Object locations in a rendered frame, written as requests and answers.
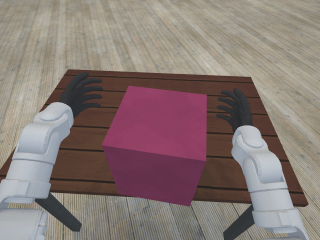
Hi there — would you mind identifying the robot right hand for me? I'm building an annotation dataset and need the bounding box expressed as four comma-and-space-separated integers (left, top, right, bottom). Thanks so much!
216, 88, 253, 133

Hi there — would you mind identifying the robot left hand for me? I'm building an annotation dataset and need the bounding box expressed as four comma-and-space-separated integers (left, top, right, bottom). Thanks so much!
59, 72, 103, 118

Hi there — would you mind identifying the right robot forearm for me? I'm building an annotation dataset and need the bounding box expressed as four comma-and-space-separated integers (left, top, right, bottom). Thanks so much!
231, 125, 310, 240

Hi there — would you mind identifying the table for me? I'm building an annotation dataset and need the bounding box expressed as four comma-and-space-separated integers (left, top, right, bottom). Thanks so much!
0, 69, 309, 240

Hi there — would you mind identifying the carton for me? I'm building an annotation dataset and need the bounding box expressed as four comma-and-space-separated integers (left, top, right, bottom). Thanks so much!
101, 85, 207, 207

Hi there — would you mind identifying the left robot forearm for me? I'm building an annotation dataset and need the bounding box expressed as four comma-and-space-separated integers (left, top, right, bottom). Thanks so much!
0, 102, 74, 208

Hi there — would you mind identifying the left robot upper arm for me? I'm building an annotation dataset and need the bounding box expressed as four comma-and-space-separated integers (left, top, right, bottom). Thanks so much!
0, 207, 48, 240

